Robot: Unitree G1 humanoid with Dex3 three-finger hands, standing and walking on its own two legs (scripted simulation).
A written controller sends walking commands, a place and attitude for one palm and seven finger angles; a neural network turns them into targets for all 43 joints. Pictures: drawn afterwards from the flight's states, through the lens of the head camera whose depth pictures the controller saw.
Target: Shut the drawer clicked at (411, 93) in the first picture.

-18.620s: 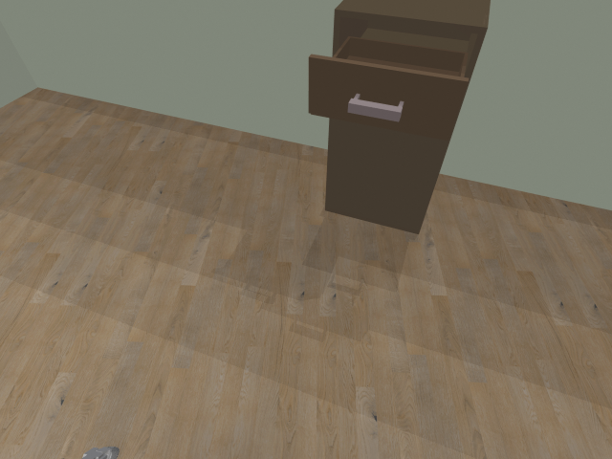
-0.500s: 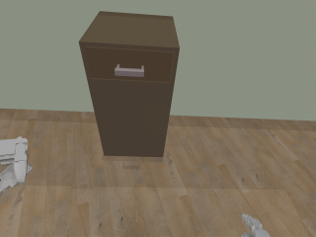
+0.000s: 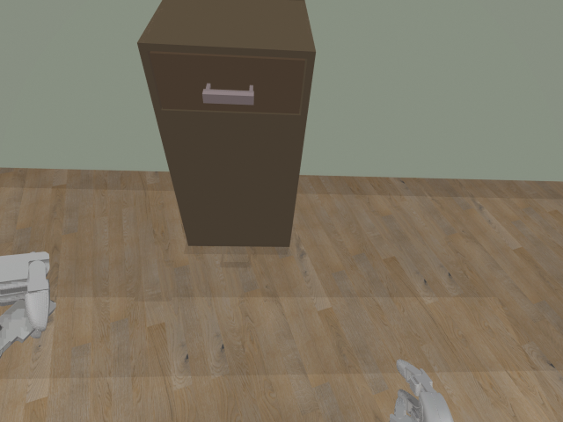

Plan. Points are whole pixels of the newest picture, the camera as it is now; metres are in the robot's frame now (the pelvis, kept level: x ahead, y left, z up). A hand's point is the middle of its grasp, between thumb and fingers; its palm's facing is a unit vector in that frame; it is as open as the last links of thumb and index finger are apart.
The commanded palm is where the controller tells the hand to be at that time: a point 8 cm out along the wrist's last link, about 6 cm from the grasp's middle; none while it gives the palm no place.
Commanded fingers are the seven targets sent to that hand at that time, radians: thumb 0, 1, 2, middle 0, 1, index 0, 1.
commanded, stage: stop stepping back and stand still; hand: left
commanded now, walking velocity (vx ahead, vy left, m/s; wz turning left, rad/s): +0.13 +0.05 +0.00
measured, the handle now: (229, 92) +0.89 +0.17 -0.01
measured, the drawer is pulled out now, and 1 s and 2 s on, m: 0.00 0.00 0.00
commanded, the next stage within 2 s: let the arm hang, fingers relaxed in 0.24 s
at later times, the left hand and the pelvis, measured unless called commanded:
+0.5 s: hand (112, 386) +0.18 +0.24 -0.06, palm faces +0.10 -0.91 -0.40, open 3.1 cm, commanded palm none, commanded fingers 0.00 0.90 0.90 -1.04 -1.21 -1.04 -1.21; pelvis +0.00 +0.00 -0.01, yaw +3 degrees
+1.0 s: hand out of the picture -0.08 +0.19 -0.17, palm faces +0.06 -0.97 -0.24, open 6.2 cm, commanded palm none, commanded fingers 0.00 0.90 0.90 -0.20 -0.30 -0.20 -0.30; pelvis -0.02 +0.00 +0.00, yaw +2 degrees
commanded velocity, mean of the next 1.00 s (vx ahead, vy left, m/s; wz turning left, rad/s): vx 0.01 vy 0.00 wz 0.00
